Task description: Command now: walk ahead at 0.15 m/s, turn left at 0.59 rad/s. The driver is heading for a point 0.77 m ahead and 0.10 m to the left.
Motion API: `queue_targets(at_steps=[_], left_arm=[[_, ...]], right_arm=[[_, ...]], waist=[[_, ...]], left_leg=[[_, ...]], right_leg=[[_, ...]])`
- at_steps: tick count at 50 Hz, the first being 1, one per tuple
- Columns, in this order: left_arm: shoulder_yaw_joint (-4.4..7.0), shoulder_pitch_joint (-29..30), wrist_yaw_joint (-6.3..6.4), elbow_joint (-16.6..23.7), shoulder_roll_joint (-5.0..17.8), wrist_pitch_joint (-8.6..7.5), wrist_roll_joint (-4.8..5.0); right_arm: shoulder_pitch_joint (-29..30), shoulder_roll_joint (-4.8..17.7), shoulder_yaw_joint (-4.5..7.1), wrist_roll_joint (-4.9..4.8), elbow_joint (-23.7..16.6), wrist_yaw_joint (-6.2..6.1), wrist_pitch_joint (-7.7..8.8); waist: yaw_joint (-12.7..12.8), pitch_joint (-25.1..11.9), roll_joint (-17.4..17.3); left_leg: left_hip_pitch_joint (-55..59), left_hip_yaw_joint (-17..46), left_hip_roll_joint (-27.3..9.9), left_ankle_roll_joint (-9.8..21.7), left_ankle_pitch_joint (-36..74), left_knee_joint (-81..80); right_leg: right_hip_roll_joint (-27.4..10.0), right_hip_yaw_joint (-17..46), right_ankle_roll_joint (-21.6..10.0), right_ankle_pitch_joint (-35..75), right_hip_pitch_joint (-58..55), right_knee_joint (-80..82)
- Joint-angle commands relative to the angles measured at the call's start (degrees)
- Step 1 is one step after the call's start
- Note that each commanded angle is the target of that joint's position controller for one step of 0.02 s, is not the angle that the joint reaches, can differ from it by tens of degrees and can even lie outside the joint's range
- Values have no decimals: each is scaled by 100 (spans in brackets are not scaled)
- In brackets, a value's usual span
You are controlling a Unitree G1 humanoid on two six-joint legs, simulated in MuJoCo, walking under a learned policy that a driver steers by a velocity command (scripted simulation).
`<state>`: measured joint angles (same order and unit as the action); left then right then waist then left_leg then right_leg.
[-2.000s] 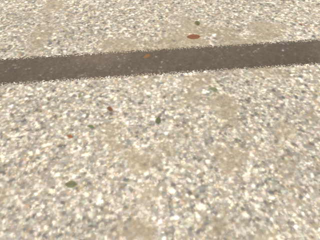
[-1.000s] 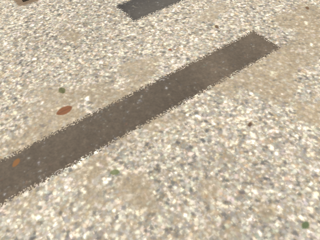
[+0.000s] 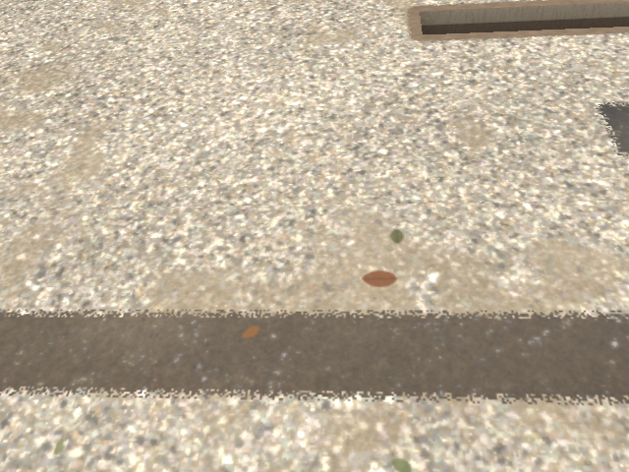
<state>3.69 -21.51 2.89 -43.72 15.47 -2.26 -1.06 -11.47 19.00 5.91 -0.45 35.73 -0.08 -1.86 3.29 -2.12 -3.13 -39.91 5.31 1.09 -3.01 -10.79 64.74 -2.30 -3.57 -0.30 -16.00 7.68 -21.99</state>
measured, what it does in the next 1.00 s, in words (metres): walks ahead, turning left: left foot, then right foot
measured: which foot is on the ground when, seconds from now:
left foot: up 0.00-0.22, down 0.24-0.68, up 0.70-1.00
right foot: down 0.00-0.24, up 0.26-0.64, down 0.66-1.00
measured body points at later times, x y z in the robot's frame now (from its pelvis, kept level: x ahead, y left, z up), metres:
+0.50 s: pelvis +0.13 +0.05 +0.00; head +0.15 +0.06 +0.45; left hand +0.21 +0.35 -0.10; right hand +0.31 -0.19 -0.10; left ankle +0.10 +0.15 -0.75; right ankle +0.25 -0.09 -0.70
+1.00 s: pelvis +0.36 +0.05 +0.00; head +0.39 +0.04 +0.45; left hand +0.29 +0.32 -0.11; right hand +0.61 -0.13 -0.10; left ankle +0.47 +0.26 -0.69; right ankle +0.31 -0.06 -0.75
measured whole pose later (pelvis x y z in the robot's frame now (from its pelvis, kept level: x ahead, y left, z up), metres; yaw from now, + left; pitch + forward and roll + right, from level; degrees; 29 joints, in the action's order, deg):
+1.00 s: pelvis +0.36 +0.05 +0.00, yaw +16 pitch +2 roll +0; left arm 1.9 -23.8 -0.3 -45.9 14.5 -4.4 0.4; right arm -7.4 15.8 3.1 -0.5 39.2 1.2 3.5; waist 4.4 0.3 -2.6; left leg -38.7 2.0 -4.8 -0.8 -0.6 42.6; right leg 2.1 -1.5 -2.9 -13.9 2.9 -14.3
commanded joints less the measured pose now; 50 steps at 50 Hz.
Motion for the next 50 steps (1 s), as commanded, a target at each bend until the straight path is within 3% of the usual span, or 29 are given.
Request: queue_targets(at_steps=[1, 4, 8, 9, 10, 11, 12, 13, 14, 15, 16, 17, 18, 20, 24, 29, 31, 33, 34, 35, 36, 37, 38, 39, 41, 43, 46, 50], left_arm=[[192, 194, 49, 380, 887, 8, 5], [296, 145, 25, 321, 1197, 113, 85], [381, 350, -57, 305, 1391, 163, 245], [386, 450, -69, 312, 1383, 145, 297], [374, 597, -75, 318, 1322, 113, 358], [317, 423, -100, 240, 1131, 54, 355], [199, 265, -132, 391, 825, -2, 90], [-4, 116, -191, 748, 401, -128, -118], [135, 703, -258, 749, 892, -231, 95], [158, 998, -297, 826, 1006, -271, 257], [171, 1026, -268, 747, 1002, -274, 206], [191, 1035, -241, 705, 1021, -253, 103], [188, 955, -258, 669, 967, -234, 66], [129, 787, -288, 551, 757, -251, 46], [-30, 1294, -323, 627, 475, -295, 92], [7, 1626, -423, 790, 675, -338, 202], [37, 1396, -448, 751, 693, -366, 200], [130, 609, -395, 560, 832, -385, 169], [223, -126, -351, 492, 1229, -407, 104], [377, -619, -399, 338, 1771, -372, 59], [231, -504, -438, 407, 1248, -381, 139], [156, -277, -425, 443, 1018, -376, 142], [114, -24, -419, 514, 920, -368, 79], [76, 160, -417, 521, 814, -355, 65], [30, 308, -396, 524, 712, -372, 52], [37, 265, -373, 448, 742, -392, 97], [64, 130, -312, 282, 836, -339, 131], [95, -184, -273, 50, 957, -273, 189]], right_arm=[[818, 76, -24, -33, -686, 68, 82], [1202, -72, -98, -48, -886, 193, 81], [1065, 98, -17, -80, -882, 304, 42], [893, 170, 26, -69, -834, 310, 34], [428, 275, 104, -46, -678, 293, 39], [-148, 509, 223, -43, -469, 214, 36], [-741, 1002, 361, -96, -451, 83, 14], [-707, 1634, 406, -41, -556, 76, 119], [-1064, 1052, 274, -21, -463, 115, 198], [-803, 734, 158, -70, -352, 117, 274], [-479, 540, 83, -123, -351, 98, 309], [-166, 400, 12, -112, -372, 90, 331], [53, 361, -27, -35, -396, 75, 359], [185, 408, -23, 63, -341, 34, 430], [-77, 613, 27, 14, -114, 21, 507], [-472, 709, 22, -76, 138, 108, 511], [-461, 640, -13, -75, 188, 125, 487], [-486, 323, -128, -19, 228, 114, 468], [-449, -61, -257, 58, 126, 106, 492], [-735, -109, -271, -53, -105, 54, 595], [-581, 435, -142, -99, -31, 36, 646], [-238, 559, -98, -133, -64, 54, 670], [-120, 428, -133, -86, -33, 43, 664], [-20, 344, -135, -21, -48, 46, 664], [-116, 198, -137, -17, 3, 70, 621], [-45, 108, -156, 6, 25, 71, 577], [425, -72, -229, 29, -50, 82, 594], [1139, -178, -295, -31, -170, 185, 662]], waist=[[104, 564, 1123], [263, 489, 1280], [123, 249, 1391], [5, 117, 1379], [-279, -136, 1242], [-525, -555, 904], [-714, -1123, -4], [-421, -1726, -1419], [-964, -1822, -676], [-851, -1102, -603], [-676, -650, -204], [-520, -292, -217], [-360, -112, -334], [-242, -106, -381], [-497, 94, -371], [-643, 246, -292], [-456, 242, -259], [-80, 44, -121], [176, -378, 823], [96, -753, 2583], [184, -451, 1732], [161, -29, 1318], [68, 76, 934], [-13, 228, 802], [-189, 230, 983], [-218, 243, 881], [-112, 342, 711], [147, 512, 751]], left_leg=[[-591, -317, -238, -230, 176, -548], [-111, -618, -306, -202, 2, -1602], [802, -974, -100, 118, -424, -2598], [1120, -1023, 1, 262, -393, -2974], [1817, -1105, 181, 455, 40, -3641], [2984, -1067, 348, 697, 851, -4224], [4802, 420, -739, 1194, 2086, -3915], [5874, 3228, -2285, 2627, 1827, -4049], [5625, 3206, -2159, 2663, 112, -4590], [5106, 2612, -1893, 2314, -998, -4790], [4373, 2174, -1618, 2002, -1435, -4915], [3696, 1885, -1433, 1869, -1303, -5069], [3137, 1625, -1252, 1813, -1050, -5235], [2701, 1183, -1066, 1800, -474, -5346], [2441, 783, -1012, 1671, -252, -5331], [2556, 1112, -1312, 1587, -861, -5063], [2510, 1141, -1274, 1442, -944, -4762], [2141, 898, -912, 1151, -728, -3904], [1550, 234, -342, 792, -870, -2066], [-197, -302, 290, 457, -2124, -243], [-824, 155, 18, 465, -2090, 475], [-1095, 120, -224, 549, -1536, 633], [-977, -3, -409, 560, -1053, 539], [-876, -12, -546, 539, -708, 234], [-381, -99, -661, 458, -290, -125], [-359, -210, -651, 339, 30, -470], [-311, -323, -628, 209, 708, -1563], [163, -517, -461, 200, 1487, -2803]], right_leg=[[-1107, 521, -796, 1709, -303, 851], [-1235, 236, -818, 2195, -499, 620], [-1464, 72, -755, 3198, -578, 16], [-1459, 5, -687, 3761, -651, -331], [-1312, -216, -541, 4301, -594, -1003], [-1051, -511, -274, 4020, -177, -1939], [-818, -516, 68, 1339, 1504, -3469], [146, 19, 341, -2446, 3494, -5026], [22, 866, 317, -1948, 3908, -5498], [-183, 798, 168, -1390, 4156, -5284], [-383, 734, 123, -923, 3981, -4880], [-471, 721, 141, -589, 3675, -4386], [-499, 689, 157, -280, 3257, -4105], [-385, 506, 226, 153, 2793, -3617], [-262, 444, 270, 936, 2330, -2064], [-111, 468, 64, 879, 1991, -1325], [-33, 352, -98, 800, 1487, -1015], [-86, 447, -310, 561, 369, -818], [-1042, 1643, -677, 353, -551, -342], [-1998, 4257, -1547, -1378, -1688, 599], [-1980, 4619, -1540, -2283, -1659, 871], [-1825, 3922, -1352, -2069, -1358, 799], [-1571, 3354, -1254, -1451, -1044, 801], [-1401, 2958, -1236, -824, -744, 884], [-1128, 2319, -1169, 39, -330, 1100], [-1041, 1873, -1209, 801, -279, 1232], [-917, 1314, -1140, 1648, -346, 1320], [-864, 911, -1057, 1750, -347, 1337]])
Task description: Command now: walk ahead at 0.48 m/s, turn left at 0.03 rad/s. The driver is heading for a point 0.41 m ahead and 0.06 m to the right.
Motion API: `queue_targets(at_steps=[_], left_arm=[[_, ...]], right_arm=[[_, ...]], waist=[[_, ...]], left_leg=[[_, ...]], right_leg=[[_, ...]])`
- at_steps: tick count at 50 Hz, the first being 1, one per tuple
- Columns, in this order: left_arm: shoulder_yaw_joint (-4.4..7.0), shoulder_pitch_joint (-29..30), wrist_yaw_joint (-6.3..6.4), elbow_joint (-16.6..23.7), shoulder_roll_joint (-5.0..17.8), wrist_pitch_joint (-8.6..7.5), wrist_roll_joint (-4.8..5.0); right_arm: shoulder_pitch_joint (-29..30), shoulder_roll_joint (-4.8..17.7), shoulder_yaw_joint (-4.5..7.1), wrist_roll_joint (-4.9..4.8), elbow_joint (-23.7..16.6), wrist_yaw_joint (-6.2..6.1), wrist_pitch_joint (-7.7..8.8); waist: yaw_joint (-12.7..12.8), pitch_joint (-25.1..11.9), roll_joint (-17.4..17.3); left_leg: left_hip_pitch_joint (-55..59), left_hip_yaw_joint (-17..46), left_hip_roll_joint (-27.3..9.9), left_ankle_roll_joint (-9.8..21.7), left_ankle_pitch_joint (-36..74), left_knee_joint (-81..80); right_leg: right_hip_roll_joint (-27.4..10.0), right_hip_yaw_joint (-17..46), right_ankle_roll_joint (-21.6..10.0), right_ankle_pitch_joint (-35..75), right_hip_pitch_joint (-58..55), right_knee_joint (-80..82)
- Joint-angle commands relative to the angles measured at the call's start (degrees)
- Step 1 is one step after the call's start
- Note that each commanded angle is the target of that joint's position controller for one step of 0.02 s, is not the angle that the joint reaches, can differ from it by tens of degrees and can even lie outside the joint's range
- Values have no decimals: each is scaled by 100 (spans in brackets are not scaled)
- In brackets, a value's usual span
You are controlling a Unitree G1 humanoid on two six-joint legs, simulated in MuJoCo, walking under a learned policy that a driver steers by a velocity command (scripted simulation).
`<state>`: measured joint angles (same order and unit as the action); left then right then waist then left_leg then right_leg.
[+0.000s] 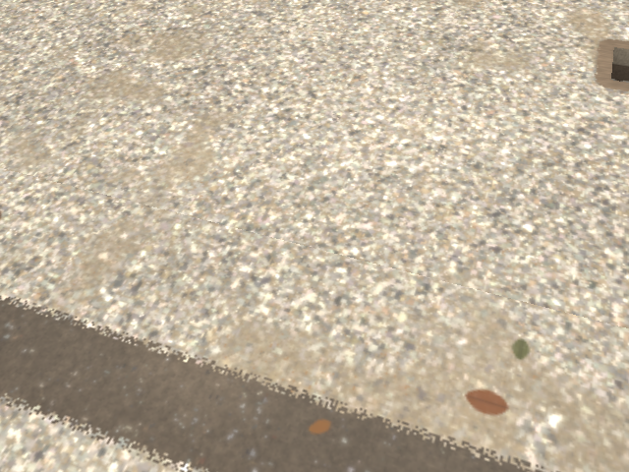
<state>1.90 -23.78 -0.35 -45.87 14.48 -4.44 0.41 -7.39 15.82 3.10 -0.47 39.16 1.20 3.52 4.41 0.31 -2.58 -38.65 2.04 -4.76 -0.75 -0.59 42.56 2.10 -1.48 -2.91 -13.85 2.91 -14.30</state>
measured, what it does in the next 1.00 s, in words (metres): walks ahead: left foot, then right foot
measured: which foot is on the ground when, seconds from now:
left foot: up 0.00-0.16, down 0.18-0.66, up 0.68-0.90, down 0.92-1.00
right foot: down 0.00-0.18, up 0.20-0.62, down 0.64-1.00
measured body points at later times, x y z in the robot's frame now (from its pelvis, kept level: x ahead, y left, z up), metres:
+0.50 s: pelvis +0.28 +0.06 +0.00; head +0.31 +0.06 +0.45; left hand +0.45 +0.32 -0.10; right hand +0.33 -0.22 -0.12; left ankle +0.25 +0.14 -0.75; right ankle +0.43 -0.11 -0.69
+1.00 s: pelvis +0.40 +0.04 -0.02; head +0.41 +0.05 +0.43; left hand +0.55 +0.28 -0.14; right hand +0.46 -0.23 -0.15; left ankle +0.40 +0.17 -0.75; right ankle +0.48 -0.08 -0.75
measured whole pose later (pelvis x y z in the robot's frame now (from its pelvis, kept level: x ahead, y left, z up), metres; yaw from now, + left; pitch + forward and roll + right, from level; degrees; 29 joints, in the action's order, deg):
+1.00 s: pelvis +0.40 +0.04 -0.02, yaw -1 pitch +0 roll -1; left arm 1.4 -7.8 0.5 -48.1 12.5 -0.2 -1.1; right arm -13.6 14.0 2.0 1.0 54.0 -1.9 -1.6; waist -0.1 1.0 0.6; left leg -14.0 1.3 -2.1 -1.6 -18.4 32.7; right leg 0.9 -1.3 -0.7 -8.2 19.7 -28.3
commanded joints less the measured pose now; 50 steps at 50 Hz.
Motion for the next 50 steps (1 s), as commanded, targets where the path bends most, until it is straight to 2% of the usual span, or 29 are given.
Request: queue_targets(at_steps=[1, 6, 8, 9, 10, 11, 12, 13, 14, 16, 20, 23, 25, 30, 31, 32, 33, 34, 35, 36, 37, 38, 40, 42, 44, 46, 47, 48, 50], left_arm=[[281, -50, 52, 204, 1075, -35, 55], [350, -132, 94, -4, 1208, 101, 100], [371, 36, 128, 4, 1290, 159, 98], [310, 64, 150, 57, 1164, 168, 47], [139, -385, 135, 251, 639, 101, -63], [31, -695, 94, 177, 372, -21, -19], [188, -64, 43, 273, 958, -106, 154], [213, 453, 24, 443, 1070, -158, 207], [209, 704, 46, 480, 1008, -178, 113], [229, 458, 35, 374, 855, -59, 83], [194, 544, 122, 434, 600, 109, -43], [100, 1087, 75, 553, 377, 58, -77], [75, 1518, 11, 647, 334, 29, -65], [177, 1670, -101, 752, 668, -1, -116], [210, 1407, -101, 659, 709, -13, -149], [286, 1136, -61, 566, 942, -31, -192], [348, 916, -15, 592, 1325, -24, -270], [247, 769, 22, 551, 979, 60, -297], [127, 670, -1, 501, 547, 131, -176], [93, 917, -34, 484, 524, 168, -100], [92, 1244, -45, 509, 538, 196, -102], [109, 1637, -45, 549, 612, 224, -105], [160, 2070, -1, 561, 706, 298, -190], [155, 2099, 44, 485, 638, 329, -196], [140, 2098, 75, 372, 573, 345, -100], [71, 1841, 72, 180, 389, 345, -124], [105, 1729, 74, 187, 447, 354, -142], [103, 1846, 102, 163, 438, 352, -170], [111, 1772, 155, 60, 376, 348, -143]], right_arm=[[888, 148, -17, -48, -555, 88, 139], [1061, 361, 45, -67, -677, 221, 210], [103, 661, 211, -21, -419, 167, 204], [-862, 942, 337, -6, -155, 97, 183], [-1678, 1493, 455, 127, -46, 36, 150], [-1824, 1375, 396, 42, 57, 70, 144], [-1573, 950, 275, -30, 64, 49, 129], [-1132, 824, 219, -54, 37, 33, 116], [-794, 708, 177, -1, 18, 42, 115], [-434, 464, 123, 113, 14, 58, 180], [-360, 623, 151, 108, 298, 26, 301], [-407, 687, 140, 85, 424, -67, 214], [-705, 791, 145, 66, 572, -107, 149], [-738, 894, 160, -11, 820, -160, -48], [-641, 858, 147, -37, 841, -174, -86], [-831, 757, 116, 9, 881, -180, -90], [-1263, 537, 32, 168, 853, -165, -28], [-1842, 146, -122, 142, 1027, -137, -18], [-1562, 455, -60, 48, 1065, -112, -103], [-1266, 664, 10, -30, 985, -119, -206], [-1008, 623, 26, -52, 969, -172, -331], [-870, 587, 40, -16, 942, -228, -455], [-959, 432, 20, 18, 1037, -324, -603], [-1188, 338, 10, 57, 1222, -339, -609], [-1264, 279, 9, 122, 1346, -301, -588], [-976, 453, 13, 250, 1217, -302, -568], [-791, 792, 89, 164, 1216, -333, -557], [-641, 637, 63, 130, 1249, -331, -499], [-428, 426, -4, 161, 1297, -329, -351]], waist=[[86, 332, 687], [-101, 373, 767], [-681, -281, 840], [-1112, -943, 751], [-1106, -1960, -332], [-976, -2555, -1287], [-1096, -1728, -783], [-975, -921, -473], [-796, -505, -48], [-419, -282, -231], [-183, -7, -112], [-352, -41, -124], [-582, -141, -58], [-508, -257, -130], [-325, -343, -63], [-277, -567, 187], [-452, -1193, 840], [-461, -1916, 1617], [-271, -2015, 1469], [-299, -1618, 1098], [-372, -1187, 777], [-486, -792, 690], [-668, -536, 1070], [-722, -665, 1119], [-787, -661, 1010], [-647, -273, 694], [-386, 52, 127], [-407, 181, -147], [-302, 173, -365]], left_leg=[[95, -206, 157, -3, 517, -761], [421, -229, 314, 369, -99, -1333], [1877, -531, 646, 639, -230, -1519], [3443, -308, 414, 858, -76, -1368], [5821, 1832, -1117, 1563, -418, -1183], [6478, 3994, -1789, 2030, -1572, -2124], [5918, 3547, -1548, 1745, -2198, -2410], [5009, 2728, -1365, 1558, -1873, -2569], [4180, 2201, -1143, 1476, -1291, -2740], [3260, 1443, -843, 1400, -653, -3121], [2558, 351, -669, 1477, 2499, -3165], [2514, -278, -281, 1235, 2783, -3087], [2801, -264, -324, 1173, 2554, -3035], [3585, 124, -683, 1036, 2181, -2245], [3581, 95, -572, 911, 2103, -1857], [3464, -28, -222, 677, 1935, -1262], [2659, -198, 195, 373, 536, -296], [1687, -162, 599, 21, -2289, 943], [1423, 180, 583, -136, -3944, 1571], [1202, 325, 405, -174, -3986, 1810], [1095, 269, 278, -210, -3802, 1741], [1219, 237, 167, -255, -3527, 1313], [1984, 31, 210, -315, -2925, 446], [2618, -111, 284, -257, -2039, -223], [3181, -283, 379, -101, -1105, -1036], [3113, 115, 26, 169, -1144, -1673], [2312, 264, -76, 355, -2260, -1851], [1653, 299, -18, 379, -2985, -2109], [1413, 317, -14, 213, -2719, -2327]], right_leg=[[-1364, 708, -804, 1510, 68, 552], [-1698, 740, -653, 2570, -665, 65], [-1475, 467, -475, 4441, -647, -1093], [-1217, 287, -291, 4211, 61, -2277], [-563, 58, 44, 1892, 2117, -4517], [133, 759, 179, -1968, 3369, -5709], [-237, 972, 132, -1779, 4006, -6142], [-526, 712, 88, -1193, 4147, -5974], [-747, 600, 109, -716, 3936, -5681], [-1035, 671, 172, -189, 3303, -5319], [-944, 464, 494, 153, 3042, -4564], [-778, 226, 481, 1305, 2678, -3062], [-618, 172, 442, 1939, 2468, -2344], [-465, 338, 138, 1485, 2265, -1577], [-378, 252, 38, 1717, 1861, -1206], [-458, 317, -110, 3104, 1150, -949], [-1261, 1011, -541, 5565, -250, -1516], [-2237, 2130, -1503, 6156, -1340, -1534], [-2328, 2499, -1681, 5479, -1184, -1280], [-2159, 2370, -1495, 4227, -718, -1050], [-1999, 2210, -1290, 3123, -173, -818], [-1844, 2005, -1108, 2154, 493, -531], [-1472, 1604, -863, 985, 1452, -167], [-1291, 1281, -786, 454, 1711, -121], [-1114, 1041, -569, -615, 1962, -166], [-817, 868, -47, -1672, 2197, -286], [-497, 552, 167, -1479, 1886, -425], [-380, 391, 276, -919, 1290, -734], [-381, 336, 212, -136, 766, -1069]])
